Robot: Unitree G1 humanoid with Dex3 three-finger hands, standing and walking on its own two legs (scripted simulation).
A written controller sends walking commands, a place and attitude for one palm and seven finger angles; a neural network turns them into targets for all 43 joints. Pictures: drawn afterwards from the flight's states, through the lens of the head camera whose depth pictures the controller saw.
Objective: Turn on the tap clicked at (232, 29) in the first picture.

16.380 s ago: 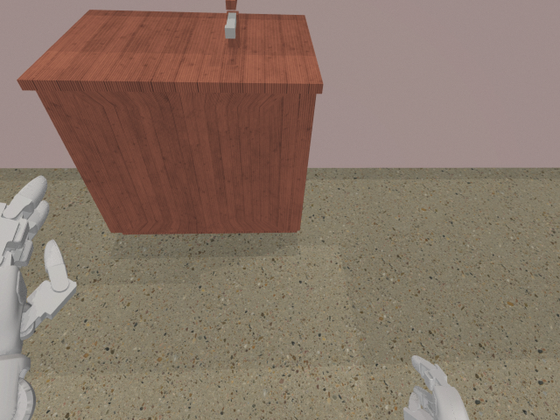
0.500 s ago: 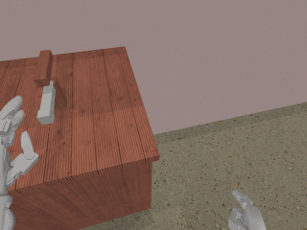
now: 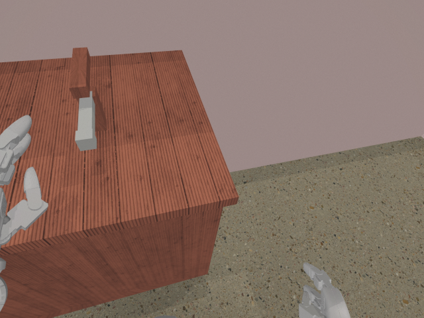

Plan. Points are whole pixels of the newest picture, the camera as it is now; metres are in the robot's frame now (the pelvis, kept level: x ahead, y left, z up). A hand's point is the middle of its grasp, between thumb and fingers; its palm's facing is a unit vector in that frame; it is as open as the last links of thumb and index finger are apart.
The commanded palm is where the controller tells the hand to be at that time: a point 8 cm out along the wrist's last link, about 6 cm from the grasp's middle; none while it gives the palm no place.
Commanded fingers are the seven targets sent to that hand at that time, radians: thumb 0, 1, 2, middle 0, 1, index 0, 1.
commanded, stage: come to a stop and stand still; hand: left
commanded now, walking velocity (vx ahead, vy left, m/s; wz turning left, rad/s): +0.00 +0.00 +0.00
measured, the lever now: (86, 139) +0.37 +0.27 +0.12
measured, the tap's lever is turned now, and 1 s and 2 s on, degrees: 0 0 0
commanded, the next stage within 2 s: look again from close up in 0.18 s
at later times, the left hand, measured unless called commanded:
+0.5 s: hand (45, 189) +0.24 +0.25 +0.17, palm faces +0.40 -0.84 -0.37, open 7.4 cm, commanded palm +0.18 +0.28 +0.18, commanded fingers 0.00 0.90 0.90 -0.20 -0.30 -0.20 -0.30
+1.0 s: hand (41, 169) +0.25 +0.26 +0.19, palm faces +0.46 -0.81 -0.37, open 7.4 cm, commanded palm +0.18 +0.27 +0.18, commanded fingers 0.00 0.90 0.90 -0.20 -0.30 -0.20 -0.30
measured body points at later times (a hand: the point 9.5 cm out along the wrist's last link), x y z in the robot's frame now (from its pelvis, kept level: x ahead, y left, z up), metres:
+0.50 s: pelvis +0.02 +0.00 +0.00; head +0.04 +0.03 +0.45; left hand +0.21 +0.30 +0.19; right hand +0.20 -0.22 -0.06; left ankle +0.05 +0.08 -0.73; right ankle +0.02 -0.15 -0.73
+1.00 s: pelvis +0.02 -0.01 +0.00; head +0.04 +0.01 +0.45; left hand +0.22 +0.30 +0.21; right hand +0.20 -0.23 -0.06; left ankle +0.05 +0.08 -0.73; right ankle +0.02 -0.15 -0.73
